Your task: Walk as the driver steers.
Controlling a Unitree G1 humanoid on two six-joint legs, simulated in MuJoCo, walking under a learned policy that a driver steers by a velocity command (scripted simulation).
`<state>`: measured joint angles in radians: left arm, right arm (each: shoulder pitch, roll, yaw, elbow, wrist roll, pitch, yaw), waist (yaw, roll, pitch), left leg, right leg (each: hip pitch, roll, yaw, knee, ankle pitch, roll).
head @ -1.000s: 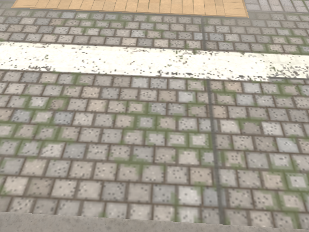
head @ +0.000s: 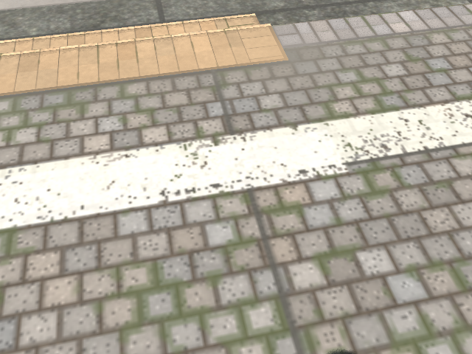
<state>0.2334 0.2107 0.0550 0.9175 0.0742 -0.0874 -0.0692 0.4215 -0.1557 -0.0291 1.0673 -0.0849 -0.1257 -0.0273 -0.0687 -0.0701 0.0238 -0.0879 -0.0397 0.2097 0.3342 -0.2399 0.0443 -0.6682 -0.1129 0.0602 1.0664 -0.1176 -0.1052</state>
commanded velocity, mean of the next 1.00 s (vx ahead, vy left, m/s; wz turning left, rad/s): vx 0.25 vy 0.00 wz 0.02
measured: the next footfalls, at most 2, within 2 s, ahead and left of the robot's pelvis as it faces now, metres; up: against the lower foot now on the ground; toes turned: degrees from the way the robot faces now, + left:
right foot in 0.34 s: +0.35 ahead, -0.18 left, -0.12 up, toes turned -15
left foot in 0.74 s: +0.51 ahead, +0.03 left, -0.12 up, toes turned -1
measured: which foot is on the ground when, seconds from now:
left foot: down 0.00-0.34, up 0.36-0.72, down 0.74-1.00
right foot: up 0.00-0.32, down 0.34-0.74, up 0.76-1.00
